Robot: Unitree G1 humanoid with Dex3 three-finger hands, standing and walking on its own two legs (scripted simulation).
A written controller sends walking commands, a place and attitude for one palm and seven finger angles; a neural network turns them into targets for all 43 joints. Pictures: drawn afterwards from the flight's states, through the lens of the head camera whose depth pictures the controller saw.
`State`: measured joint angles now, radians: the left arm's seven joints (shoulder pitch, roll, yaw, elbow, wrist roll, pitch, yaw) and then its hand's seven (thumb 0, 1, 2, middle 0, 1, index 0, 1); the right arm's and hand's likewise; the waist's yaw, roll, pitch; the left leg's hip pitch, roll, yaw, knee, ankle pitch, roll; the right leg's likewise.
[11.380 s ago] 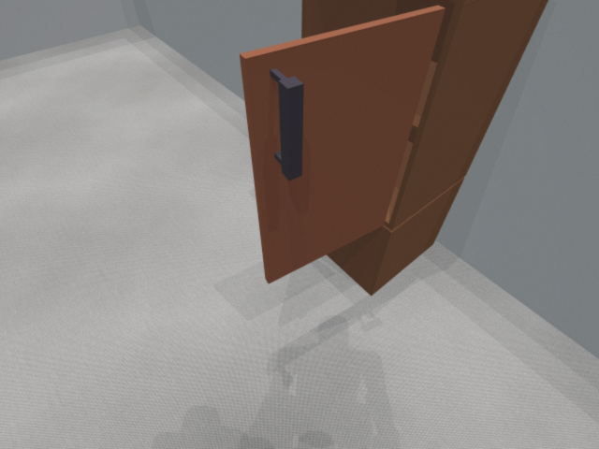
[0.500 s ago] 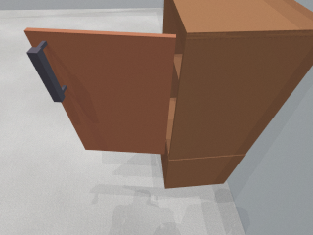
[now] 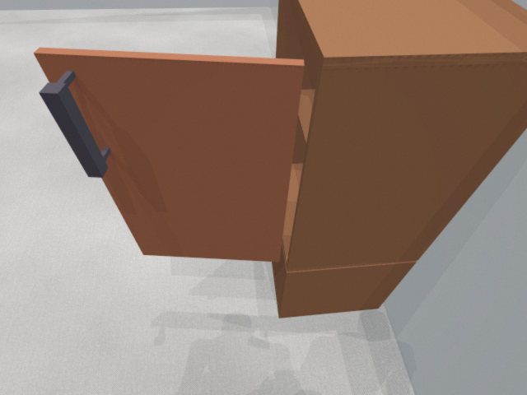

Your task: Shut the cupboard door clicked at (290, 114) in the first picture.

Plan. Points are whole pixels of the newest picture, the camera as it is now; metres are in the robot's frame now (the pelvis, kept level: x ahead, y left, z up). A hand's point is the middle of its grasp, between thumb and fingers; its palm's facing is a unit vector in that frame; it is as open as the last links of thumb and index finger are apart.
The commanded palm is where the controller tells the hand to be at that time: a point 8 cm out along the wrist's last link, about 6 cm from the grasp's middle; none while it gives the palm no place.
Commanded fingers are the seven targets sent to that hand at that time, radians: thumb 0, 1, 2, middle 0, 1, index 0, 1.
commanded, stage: come to a stop and stand still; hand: left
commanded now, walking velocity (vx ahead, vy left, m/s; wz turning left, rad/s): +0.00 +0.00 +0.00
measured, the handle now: (84, 126) +0.48 +0.33 +0.13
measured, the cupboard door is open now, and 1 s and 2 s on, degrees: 82 82 82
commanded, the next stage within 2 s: look again from close up in 0.08 s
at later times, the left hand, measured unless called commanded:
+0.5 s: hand out of the picture +0.00 +0.22 -0.18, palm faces +0.00 -0.97 -0.24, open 7.4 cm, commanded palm none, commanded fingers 0.00 0.90 0.90 -0.20 -0.30 -0.20 -0.30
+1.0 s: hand out of the picture -0.04 +0.22 -0.18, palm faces +0.01 -0.98 -0.21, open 7.4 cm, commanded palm none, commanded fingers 0.00 0.90 0.90 -0.20 -0.30 -0.20 -0.30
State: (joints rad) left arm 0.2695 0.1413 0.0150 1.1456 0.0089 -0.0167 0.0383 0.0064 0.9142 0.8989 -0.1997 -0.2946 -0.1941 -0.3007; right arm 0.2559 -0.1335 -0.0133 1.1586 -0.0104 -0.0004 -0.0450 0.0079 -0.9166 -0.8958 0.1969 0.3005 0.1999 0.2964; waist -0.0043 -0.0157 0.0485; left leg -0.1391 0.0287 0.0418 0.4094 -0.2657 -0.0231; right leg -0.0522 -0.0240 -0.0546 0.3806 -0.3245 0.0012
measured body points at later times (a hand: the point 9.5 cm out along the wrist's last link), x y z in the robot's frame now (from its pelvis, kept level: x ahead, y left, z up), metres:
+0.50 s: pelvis -0.03 +0.04 -0.01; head -0.02 +0.03 +0.44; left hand +0.01 +0.27 -0.16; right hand +0.01 -0.20 -0.17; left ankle -0.03 +0.13 -0.74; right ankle -0.08 -0.11 -0.74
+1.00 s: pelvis -0.02 +0.04 -0.01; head -0.01 +0.04 +0.44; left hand -0.04 +0.27 -0.17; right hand -0.02 -0.20 -0.17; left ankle -0.03 +0.13 -0.74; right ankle -0.08 -0.11 -0.74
